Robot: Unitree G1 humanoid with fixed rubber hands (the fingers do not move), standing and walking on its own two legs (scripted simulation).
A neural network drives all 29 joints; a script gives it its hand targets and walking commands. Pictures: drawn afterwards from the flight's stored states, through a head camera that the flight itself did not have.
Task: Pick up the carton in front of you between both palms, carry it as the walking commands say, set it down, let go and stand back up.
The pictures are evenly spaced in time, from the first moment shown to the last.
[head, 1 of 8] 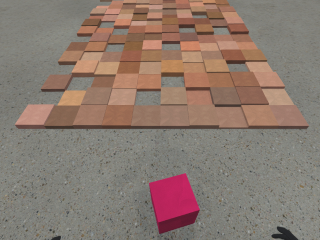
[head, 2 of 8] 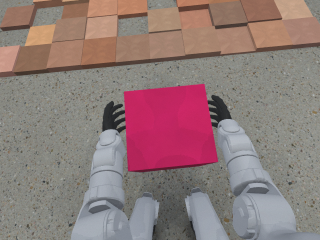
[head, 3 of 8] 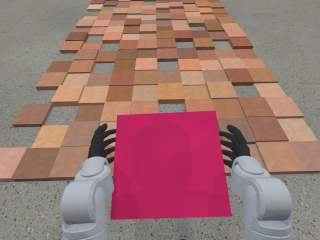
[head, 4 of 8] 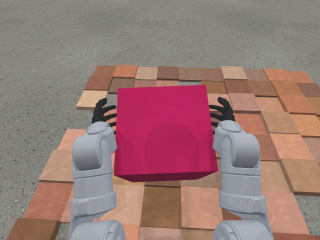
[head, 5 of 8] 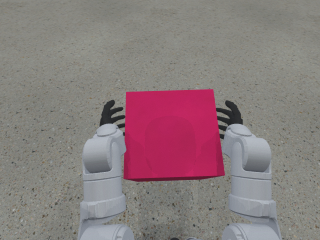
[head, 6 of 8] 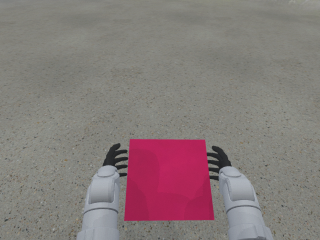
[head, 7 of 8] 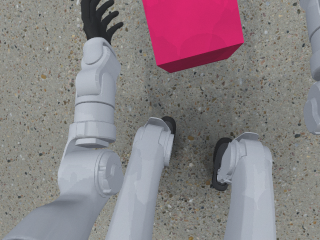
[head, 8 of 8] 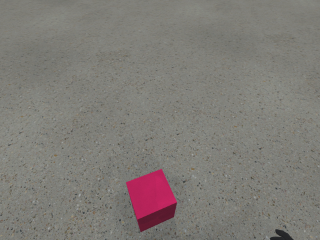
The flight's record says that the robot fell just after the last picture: no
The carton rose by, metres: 0.76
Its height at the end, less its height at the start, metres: +0.00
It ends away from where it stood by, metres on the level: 6.38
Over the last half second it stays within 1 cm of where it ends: yes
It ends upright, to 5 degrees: yes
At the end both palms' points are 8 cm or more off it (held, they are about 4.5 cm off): yes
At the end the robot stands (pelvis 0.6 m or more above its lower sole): yes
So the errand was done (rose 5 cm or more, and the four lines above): yes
